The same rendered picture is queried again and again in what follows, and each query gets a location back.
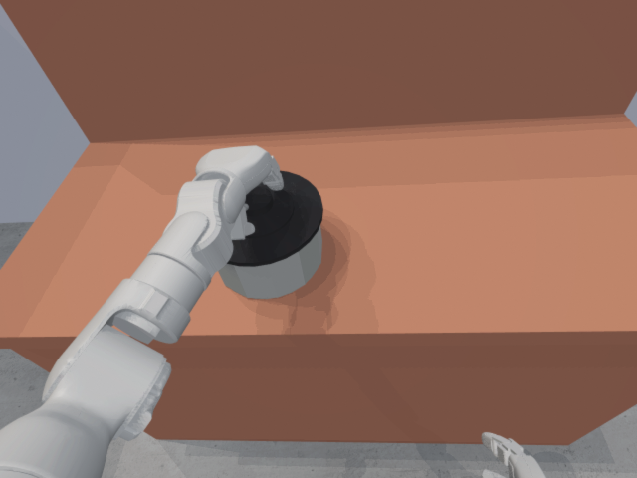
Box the table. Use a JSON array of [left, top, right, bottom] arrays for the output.
[[0, 0, 637, 445]]

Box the left robot upper arm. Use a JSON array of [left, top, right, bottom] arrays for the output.
[[0, 324, 171, 478]]

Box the pot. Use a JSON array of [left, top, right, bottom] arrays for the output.
[[218, 227, 322, 299]]

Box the right robot hand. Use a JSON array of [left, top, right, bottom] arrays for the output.
[[482, 432, 546, 478]]

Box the left robot hand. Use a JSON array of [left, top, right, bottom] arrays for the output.
[[195, 145, 284, 240]]

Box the knob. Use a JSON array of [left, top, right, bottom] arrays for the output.
[[245, 187, 274, 217]]

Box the left robot forearm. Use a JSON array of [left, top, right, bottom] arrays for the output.
[[42, 167, 246, 403]]

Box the lid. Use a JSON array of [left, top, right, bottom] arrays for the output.
[[227, 171, 323, 267]]

